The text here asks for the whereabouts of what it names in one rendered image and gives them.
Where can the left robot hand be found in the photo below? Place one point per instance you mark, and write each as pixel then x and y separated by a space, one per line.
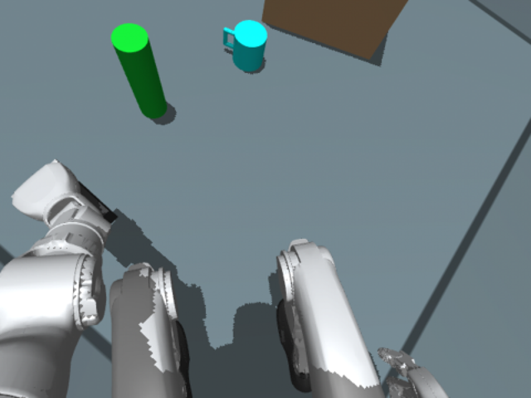
pixel 49 182

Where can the right robot hand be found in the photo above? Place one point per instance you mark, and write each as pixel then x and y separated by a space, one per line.
pixel 421 383

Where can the right robot foot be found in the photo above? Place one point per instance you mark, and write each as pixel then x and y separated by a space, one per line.
pixel 300 381

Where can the left robot foot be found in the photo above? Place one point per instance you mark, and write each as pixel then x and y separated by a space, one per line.
pixel 184 361

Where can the left robot arm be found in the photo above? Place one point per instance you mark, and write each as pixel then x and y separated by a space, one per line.
pixel 48 296

